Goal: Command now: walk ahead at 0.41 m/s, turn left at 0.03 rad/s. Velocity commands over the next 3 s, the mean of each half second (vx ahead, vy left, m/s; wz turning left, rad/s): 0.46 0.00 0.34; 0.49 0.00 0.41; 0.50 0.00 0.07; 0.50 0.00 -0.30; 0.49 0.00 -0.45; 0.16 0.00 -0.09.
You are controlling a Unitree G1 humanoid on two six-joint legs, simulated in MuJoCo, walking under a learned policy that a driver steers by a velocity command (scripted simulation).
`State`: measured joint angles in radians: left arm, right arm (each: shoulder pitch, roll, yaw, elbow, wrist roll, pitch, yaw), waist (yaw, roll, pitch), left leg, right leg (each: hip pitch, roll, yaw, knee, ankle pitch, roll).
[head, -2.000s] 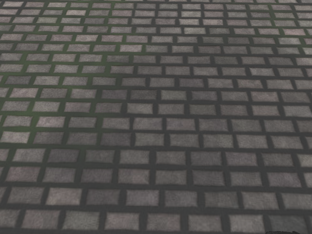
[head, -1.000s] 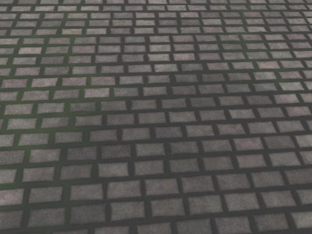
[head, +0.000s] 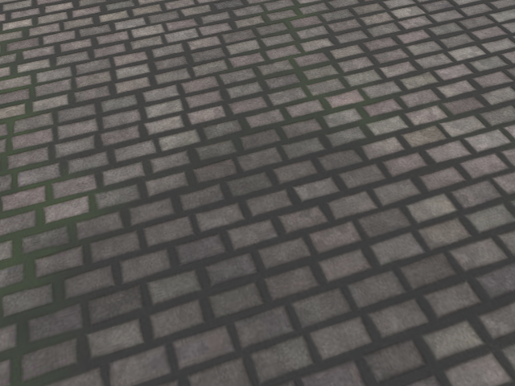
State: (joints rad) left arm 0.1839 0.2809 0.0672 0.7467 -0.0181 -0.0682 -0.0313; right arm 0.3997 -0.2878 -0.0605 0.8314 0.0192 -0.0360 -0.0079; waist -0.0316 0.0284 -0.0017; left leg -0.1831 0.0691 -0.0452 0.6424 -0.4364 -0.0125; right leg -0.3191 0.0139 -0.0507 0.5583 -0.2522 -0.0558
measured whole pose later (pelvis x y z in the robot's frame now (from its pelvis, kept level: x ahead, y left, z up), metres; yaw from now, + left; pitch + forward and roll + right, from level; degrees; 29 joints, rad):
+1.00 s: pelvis +0.54 +0.06 -0.01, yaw +25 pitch +2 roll +0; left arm 0.10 0.27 0.03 0.66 0.01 -0.12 -0.02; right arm 0.36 -0.30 -0.06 0.76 0.02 -0.04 0.00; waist -0.06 0.02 0.01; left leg -0.18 -0.08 -0.17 0.80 -0.47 0.05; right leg -0.46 0.02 -0.01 0.55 -0.14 -0.03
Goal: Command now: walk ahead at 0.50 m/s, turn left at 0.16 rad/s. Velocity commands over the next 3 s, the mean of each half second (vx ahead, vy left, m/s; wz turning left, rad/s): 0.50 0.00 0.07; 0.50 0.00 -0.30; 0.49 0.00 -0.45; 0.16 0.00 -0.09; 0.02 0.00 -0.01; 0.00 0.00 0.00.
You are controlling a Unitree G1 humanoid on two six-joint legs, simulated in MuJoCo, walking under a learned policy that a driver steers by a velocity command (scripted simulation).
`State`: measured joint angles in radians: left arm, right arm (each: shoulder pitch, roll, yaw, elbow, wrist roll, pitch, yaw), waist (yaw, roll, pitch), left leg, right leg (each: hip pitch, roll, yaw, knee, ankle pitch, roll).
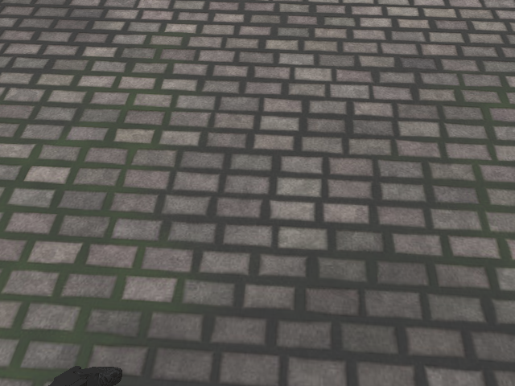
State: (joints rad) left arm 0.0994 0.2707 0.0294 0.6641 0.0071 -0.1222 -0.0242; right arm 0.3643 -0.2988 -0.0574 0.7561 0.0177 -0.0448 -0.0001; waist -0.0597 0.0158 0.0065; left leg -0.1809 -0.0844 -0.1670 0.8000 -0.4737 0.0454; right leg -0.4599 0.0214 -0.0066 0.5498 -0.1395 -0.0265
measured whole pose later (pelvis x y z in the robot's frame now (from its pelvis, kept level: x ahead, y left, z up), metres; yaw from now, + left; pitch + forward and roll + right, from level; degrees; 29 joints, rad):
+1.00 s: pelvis +0.54 +0.01 +0.00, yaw -11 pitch +2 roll +2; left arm 0.09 0.26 0.04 0.66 -0.02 -0.04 -0.06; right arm 0.33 -0.29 -0.06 0.86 0.01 -0.05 -0.01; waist -0.07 -0.02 0.02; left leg 0.10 0.00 0.22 0.32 -0.44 -0.01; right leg -0.56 -0.03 -0.05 0.60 -0.09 -0.08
